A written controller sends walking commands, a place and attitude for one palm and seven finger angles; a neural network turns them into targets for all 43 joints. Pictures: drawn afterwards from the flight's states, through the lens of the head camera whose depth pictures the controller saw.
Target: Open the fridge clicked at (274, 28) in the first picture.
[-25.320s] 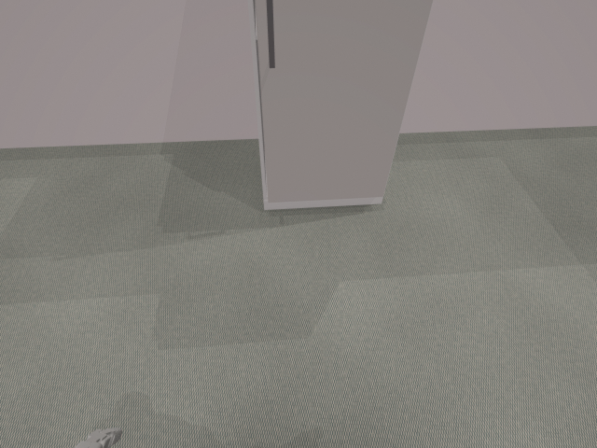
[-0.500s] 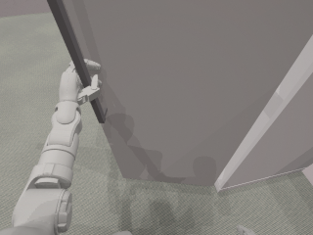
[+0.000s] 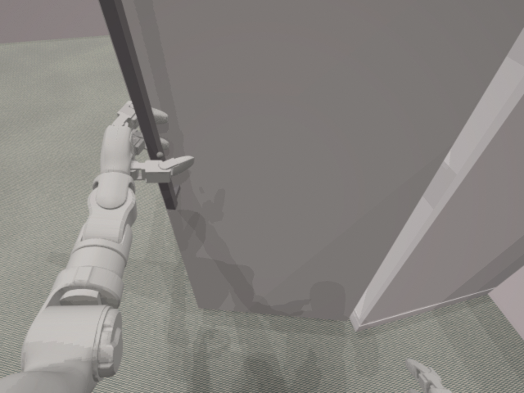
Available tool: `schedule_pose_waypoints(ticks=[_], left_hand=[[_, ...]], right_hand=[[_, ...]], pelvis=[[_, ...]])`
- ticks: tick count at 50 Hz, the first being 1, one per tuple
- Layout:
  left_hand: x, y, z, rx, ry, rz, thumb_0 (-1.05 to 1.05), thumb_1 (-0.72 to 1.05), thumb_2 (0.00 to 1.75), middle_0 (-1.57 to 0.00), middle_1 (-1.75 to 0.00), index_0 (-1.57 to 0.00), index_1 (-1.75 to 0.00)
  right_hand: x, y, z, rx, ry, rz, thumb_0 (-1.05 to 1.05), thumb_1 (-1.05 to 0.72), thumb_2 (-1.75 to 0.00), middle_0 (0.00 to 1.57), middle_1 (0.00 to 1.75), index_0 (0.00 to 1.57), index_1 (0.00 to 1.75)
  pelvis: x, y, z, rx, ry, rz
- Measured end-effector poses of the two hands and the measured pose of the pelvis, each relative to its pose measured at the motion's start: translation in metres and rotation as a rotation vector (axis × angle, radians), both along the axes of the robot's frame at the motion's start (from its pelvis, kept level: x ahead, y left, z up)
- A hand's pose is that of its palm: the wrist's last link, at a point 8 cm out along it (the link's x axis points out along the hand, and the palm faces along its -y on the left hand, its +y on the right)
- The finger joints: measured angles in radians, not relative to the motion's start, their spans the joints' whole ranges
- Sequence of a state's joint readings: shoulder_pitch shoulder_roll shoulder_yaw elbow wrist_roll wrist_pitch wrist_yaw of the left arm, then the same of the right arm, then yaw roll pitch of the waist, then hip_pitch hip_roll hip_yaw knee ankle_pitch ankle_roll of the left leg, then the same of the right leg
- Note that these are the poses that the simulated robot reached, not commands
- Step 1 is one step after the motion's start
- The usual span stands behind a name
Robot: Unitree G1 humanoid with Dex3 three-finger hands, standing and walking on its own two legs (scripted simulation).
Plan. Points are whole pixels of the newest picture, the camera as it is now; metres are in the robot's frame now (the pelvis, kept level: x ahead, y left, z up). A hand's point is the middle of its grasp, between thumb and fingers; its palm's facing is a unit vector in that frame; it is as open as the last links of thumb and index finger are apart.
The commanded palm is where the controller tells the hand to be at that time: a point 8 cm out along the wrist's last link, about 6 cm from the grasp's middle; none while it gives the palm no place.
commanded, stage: loosen the grip on the handle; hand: left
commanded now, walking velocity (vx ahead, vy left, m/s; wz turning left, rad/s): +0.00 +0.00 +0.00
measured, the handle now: (145, 94) +0.49 +0.18 +0.22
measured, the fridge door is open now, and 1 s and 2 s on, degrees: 70 68 68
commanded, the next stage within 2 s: slip the hand off the handle in 0.30 s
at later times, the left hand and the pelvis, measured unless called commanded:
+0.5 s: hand (158, 158) +0.46 +0.18 +0.11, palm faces +0.16 -0.97 -0.18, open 14.4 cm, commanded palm +0.42 +0.24 +0.13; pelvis +0.03 -0.01 +0.00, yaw -1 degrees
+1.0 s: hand (106, 168) +0.43 +0.26 +0.12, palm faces +0.19 -0.97 -0.17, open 14.7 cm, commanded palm +0.40 +0.30 +0.13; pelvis +0.05 +0.00 +0.00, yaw +0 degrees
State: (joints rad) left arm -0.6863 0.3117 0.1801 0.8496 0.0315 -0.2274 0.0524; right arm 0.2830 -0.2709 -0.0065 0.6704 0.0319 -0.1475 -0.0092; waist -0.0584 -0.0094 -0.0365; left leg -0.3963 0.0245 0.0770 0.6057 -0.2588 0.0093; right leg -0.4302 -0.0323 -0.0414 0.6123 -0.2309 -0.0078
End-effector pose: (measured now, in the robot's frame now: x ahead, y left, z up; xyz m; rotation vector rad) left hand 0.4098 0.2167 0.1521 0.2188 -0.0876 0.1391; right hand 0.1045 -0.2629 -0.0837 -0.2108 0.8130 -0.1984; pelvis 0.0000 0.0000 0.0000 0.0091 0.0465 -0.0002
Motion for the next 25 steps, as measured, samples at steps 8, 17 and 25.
schedule_pose_waypoints(ticks=[8, 17, 25], left_hand=[[0.012, -0.005, -0.021, -0.03, 0.023, -0.007, 0.0, -0.38, 0.28, -0.4, -1.33, -0.36, -1.32], [0.019, -0.002, -0.024, -0.034, 0.006, -0.026, -0.01, -0.52, 0.21, -0.38, -1.25, -0.33, -1.23], [0.023, 0.014, -0.03, -0.035, 0.025, 0.015, -0.01, -0.54, 0.2, -0.31, -1.19, -0.29, -1.18]], right_hand=[[-0.041, 0.002, -0.02, 0.014, 0.146, -0.038, 0.01, -0.9, -0.9, 0.2, 0.3, 0.2, 0.3], [-0.039, -0.004, -0.022, 0.012, 0.195, -0.076, 0.02, -0.9, -0.9, 0.2, 0.3, 0.2, 0.3], [0.003, -0.008, -0.015, -0.01, 0.155, -0.041, 0.01, -0.9, -0.9, 0.2, 0.3, 0.2, 0.3]], pelvis=[[0.0, -0.005, -0.003, 0.002, 0.035, -0.01], [0.018, -0.006, 0.0, -0.003, 0.048, -0.023], [0.031, -0.007, 0.001, -0.005, 0.066, -0.012]])
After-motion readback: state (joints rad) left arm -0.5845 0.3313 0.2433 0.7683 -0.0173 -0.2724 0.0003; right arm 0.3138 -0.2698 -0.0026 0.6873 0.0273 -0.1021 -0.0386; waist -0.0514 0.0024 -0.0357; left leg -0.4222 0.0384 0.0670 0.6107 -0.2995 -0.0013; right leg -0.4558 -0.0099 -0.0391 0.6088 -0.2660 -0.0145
